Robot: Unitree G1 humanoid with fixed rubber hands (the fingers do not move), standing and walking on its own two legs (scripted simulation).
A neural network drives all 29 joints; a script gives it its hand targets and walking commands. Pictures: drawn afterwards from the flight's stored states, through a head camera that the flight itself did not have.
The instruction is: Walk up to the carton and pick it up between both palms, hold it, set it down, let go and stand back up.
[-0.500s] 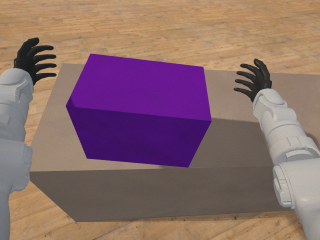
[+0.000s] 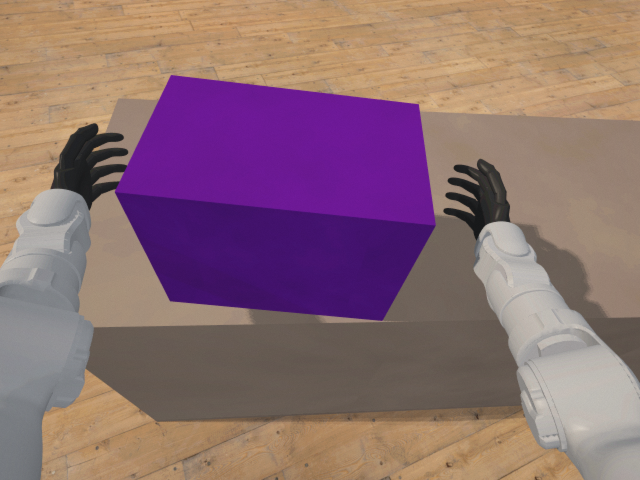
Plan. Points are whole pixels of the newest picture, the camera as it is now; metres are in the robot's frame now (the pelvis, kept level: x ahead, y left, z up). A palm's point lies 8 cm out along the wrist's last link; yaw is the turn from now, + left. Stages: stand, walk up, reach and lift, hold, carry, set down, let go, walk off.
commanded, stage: reach and lift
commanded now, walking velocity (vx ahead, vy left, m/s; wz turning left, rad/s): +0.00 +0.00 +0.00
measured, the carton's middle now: (286, 209) +0.47 +0.00 +0.04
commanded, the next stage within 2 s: none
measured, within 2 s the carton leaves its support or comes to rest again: neither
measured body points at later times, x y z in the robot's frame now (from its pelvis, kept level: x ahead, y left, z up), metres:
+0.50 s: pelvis -0.01 +0.01 -0.01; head +0.06 +0.04 +0.44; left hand +0.49 +0.22 +0.09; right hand +0.42 -0.24 +0.09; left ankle +0.02 +0.10 -0.72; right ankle -0.01 -0.12 -0.72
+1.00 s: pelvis -0.01 +0.01 +0.00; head +0.06 +0.04 +0.44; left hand +0.48 +0.21 +0.08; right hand +0.42 -0.23 +0.09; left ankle +0.02 +0.10 -0.72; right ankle -0.01 -0.12 -0.72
